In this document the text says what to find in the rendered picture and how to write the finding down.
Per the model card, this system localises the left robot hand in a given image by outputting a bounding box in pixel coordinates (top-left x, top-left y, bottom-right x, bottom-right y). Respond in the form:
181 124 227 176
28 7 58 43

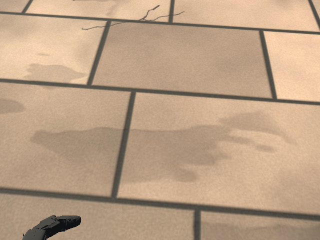
22 215 81 240

